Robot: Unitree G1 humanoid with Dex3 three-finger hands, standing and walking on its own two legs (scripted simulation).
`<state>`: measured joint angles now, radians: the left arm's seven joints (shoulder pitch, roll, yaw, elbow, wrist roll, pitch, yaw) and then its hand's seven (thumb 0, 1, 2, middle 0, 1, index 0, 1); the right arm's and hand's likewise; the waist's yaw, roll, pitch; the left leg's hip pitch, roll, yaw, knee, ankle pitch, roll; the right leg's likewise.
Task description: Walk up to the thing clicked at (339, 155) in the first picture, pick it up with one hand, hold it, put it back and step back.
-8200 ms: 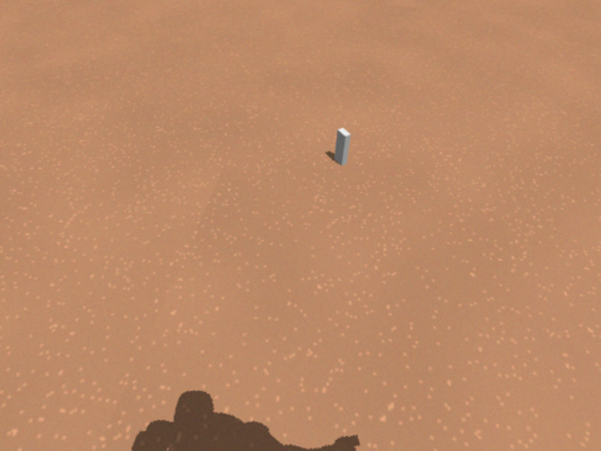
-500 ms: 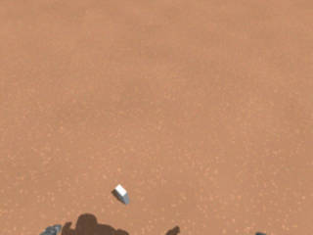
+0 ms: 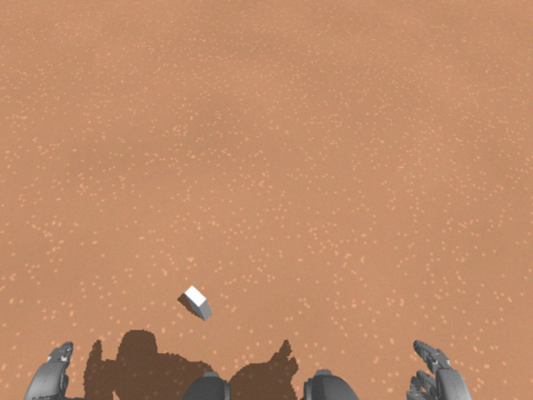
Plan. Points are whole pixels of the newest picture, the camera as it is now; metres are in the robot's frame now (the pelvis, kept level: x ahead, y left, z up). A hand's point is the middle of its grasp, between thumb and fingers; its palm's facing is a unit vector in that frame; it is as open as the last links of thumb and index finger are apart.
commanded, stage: go down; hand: left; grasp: from the side
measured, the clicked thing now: (199, 304) +0.42 +0.20 -0.62
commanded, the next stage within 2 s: none
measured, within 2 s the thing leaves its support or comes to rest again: neither
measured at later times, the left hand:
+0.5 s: hand (81, 380) +0.17 +0.31 -0.16, palm faces +0.16 -0.94 -0.29, open 17.5 cm
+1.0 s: hand (80, 326) +0.27 +0.37 -0.25, palm faces +0.23 -0.96 -0.19, open 17.4 cm
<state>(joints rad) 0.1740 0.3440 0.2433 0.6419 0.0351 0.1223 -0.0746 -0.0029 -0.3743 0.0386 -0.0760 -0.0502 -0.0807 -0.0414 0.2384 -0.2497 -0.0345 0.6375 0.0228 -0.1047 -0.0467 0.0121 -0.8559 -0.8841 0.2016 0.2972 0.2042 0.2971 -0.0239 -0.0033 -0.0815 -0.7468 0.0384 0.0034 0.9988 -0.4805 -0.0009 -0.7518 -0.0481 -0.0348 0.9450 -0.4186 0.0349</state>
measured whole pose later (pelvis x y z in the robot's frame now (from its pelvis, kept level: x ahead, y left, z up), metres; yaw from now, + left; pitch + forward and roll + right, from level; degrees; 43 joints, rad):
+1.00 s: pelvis -0.06 -0.01 -0.21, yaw -1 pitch +33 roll -4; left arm -0.34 0.70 0.70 0.96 -0.13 -0.33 -0.52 -0.01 -0.57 0.07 -0.07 -0.12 -0.07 -0.11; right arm 0.14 -0.32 0.03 0.67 -0.03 -0.19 -0.05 0.01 -0.89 -0.89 0.20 0.30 0.21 0.30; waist -0.05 -0.03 -0.16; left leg -1.76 0.03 -0.08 1.88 -0.69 -0.02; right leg -1.75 -0.06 -0.05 1.81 -0.63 0.01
